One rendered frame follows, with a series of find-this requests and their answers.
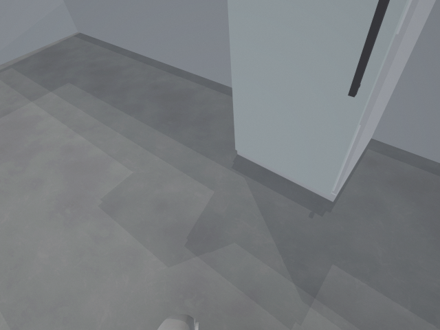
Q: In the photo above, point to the handle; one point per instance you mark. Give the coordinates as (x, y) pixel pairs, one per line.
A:
(368, 46)

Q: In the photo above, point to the fridge door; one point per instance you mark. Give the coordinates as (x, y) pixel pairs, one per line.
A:
(292, 65)

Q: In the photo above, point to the robot left thigh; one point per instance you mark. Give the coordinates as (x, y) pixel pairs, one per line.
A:
(180, 322)

